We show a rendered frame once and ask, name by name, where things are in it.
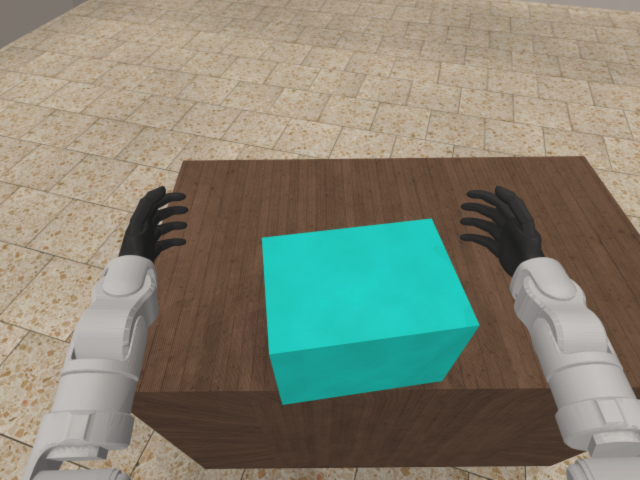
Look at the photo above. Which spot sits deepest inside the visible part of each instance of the pedestal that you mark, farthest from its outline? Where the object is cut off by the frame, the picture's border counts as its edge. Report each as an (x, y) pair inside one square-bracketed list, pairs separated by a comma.
[(207, 384)]

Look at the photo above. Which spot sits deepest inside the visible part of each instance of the right robot upper arm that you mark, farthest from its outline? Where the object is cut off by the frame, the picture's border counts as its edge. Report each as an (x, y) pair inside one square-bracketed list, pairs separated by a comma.
[(609, 468)]

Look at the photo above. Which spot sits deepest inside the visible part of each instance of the robot left forearm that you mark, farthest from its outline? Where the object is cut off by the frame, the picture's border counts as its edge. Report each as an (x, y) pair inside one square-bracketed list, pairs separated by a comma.
[(91, 412)]

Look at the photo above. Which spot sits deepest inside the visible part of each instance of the carton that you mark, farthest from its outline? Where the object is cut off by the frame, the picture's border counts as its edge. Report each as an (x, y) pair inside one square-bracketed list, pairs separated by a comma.
[(362, 309)]

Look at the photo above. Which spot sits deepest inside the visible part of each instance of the robot left hand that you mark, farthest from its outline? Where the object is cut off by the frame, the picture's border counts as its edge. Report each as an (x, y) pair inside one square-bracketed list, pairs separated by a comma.
[(142, 234)]

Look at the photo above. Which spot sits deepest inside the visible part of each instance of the robot right forearm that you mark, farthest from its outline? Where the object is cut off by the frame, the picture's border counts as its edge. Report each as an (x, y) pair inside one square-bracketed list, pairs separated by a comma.
[(598, 411)]

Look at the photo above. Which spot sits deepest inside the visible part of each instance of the robot right hand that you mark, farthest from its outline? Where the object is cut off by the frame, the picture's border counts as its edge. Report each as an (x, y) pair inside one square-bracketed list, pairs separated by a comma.
[(516, 239)]

